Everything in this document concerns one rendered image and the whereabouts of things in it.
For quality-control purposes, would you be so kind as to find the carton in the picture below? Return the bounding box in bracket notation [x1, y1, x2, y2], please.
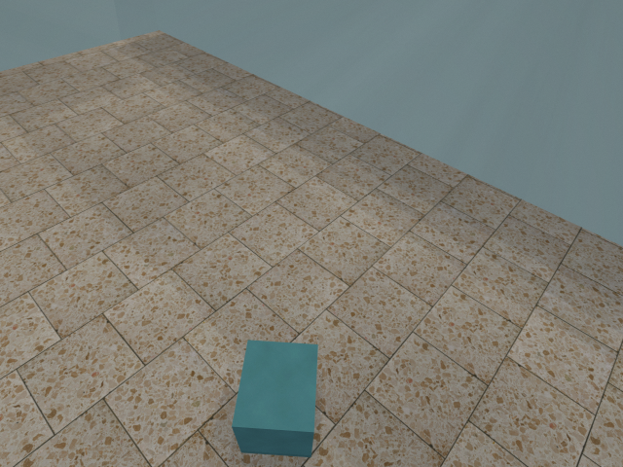
[232, 340, 318, 457]

